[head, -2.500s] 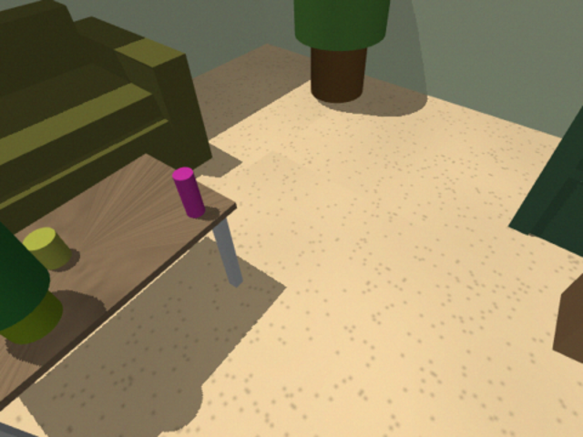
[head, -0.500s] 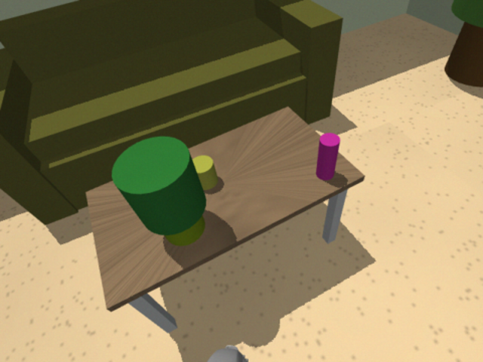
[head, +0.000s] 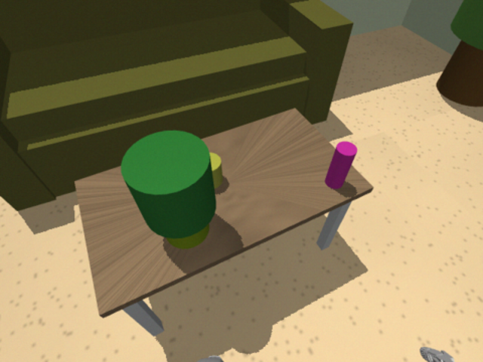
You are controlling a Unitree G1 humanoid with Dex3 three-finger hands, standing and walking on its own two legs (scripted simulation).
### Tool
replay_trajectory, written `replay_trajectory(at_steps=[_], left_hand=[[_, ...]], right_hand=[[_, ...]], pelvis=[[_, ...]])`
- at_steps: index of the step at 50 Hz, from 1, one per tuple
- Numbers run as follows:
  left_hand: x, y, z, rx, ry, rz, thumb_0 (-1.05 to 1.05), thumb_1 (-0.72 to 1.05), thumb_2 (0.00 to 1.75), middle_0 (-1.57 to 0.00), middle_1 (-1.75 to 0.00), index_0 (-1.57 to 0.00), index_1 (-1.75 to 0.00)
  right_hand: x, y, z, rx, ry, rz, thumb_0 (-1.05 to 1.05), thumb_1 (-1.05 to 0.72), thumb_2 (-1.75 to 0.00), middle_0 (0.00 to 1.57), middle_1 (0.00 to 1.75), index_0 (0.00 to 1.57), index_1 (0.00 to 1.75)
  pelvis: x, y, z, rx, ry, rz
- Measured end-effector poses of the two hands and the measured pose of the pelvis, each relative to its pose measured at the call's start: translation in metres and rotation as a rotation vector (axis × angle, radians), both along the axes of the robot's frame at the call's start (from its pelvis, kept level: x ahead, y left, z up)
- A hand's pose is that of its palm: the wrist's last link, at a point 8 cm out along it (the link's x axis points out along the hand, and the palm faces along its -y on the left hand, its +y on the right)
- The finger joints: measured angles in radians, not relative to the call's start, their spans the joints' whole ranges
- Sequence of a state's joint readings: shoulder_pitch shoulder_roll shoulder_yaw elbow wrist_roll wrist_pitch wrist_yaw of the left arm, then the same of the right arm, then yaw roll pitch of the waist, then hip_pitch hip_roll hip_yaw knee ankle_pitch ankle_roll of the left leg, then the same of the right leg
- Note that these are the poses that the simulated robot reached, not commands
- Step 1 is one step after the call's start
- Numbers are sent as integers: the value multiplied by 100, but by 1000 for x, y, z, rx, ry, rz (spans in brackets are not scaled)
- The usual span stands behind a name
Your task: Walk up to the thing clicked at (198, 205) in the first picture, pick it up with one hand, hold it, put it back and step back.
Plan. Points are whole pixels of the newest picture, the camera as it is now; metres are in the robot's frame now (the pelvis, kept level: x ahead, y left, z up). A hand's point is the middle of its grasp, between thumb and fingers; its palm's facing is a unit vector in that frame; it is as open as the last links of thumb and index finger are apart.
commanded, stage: walk up
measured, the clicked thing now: (339, 166) +0.70 -0.25 -0.21
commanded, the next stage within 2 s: stand in 1.10 s
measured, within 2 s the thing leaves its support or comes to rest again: neither
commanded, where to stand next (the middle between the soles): +0.07 -0.03 m, yaw -1 degrees
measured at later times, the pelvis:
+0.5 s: pelvis +0.00 -0.02 +0.03, yaw +1 degrees
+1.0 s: pelvis +0.01 -0.02 +0.03, yaw +1 degrees
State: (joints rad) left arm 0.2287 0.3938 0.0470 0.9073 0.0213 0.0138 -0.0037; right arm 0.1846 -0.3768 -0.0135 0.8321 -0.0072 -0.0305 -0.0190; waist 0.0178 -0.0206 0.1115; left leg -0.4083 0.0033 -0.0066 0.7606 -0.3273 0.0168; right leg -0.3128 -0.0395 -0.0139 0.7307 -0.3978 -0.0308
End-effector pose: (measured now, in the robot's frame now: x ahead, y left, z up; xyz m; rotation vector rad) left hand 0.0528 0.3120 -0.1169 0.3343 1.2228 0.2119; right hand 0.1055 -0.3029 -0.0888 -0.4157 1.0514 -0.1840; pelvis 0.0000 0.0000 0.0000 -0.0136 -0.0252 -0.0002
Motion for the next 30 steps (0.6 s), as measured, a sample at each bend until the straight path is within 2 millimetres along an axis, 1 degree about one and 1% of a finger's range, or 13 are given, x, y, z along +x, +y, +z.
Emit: replay_trajectory(at_steps=[4,8,16,23,30], left_hand=[[3,-9,6,1,-14,-19,0,90,90,-20,-30,-20,-30],[14,-15,14,-4,-33,-31,0,90,90,-20,-30,-20,-30],[34,-25,25,-16,-78,-33,0,90,90,-20,-30,-20,-30],[43,-32,30,-31,-79,-21,0,90,90,-20,-30,-20,-30],[42,-36,31,-44,-56,0,0,90,90,-20,-30,-20,-30]], right_hand=[[-9,-9,-5,13,26,-30,1,-90,-90,21,30,21,30],[-19,-13,-8,28,51,-42,1,-90,-90,21,30,20,30],[-34,-15,-5,50,103,-51,1,-90,-90,21,30,20,30],[-33,-17,1,55,120,-59,1,-90,-90,21,30,20,30],[-26,-18,6,50,124,-61,1,-90,-90,21,30,20,30]], pelvis=[[-4,-7,3,2,-13,6],[-4,-9,7,13,-20,7],[-3,-16,18,14,-24,10],[0,-20,25,12,-25,14],[5,-22,30,10,-21,15]])
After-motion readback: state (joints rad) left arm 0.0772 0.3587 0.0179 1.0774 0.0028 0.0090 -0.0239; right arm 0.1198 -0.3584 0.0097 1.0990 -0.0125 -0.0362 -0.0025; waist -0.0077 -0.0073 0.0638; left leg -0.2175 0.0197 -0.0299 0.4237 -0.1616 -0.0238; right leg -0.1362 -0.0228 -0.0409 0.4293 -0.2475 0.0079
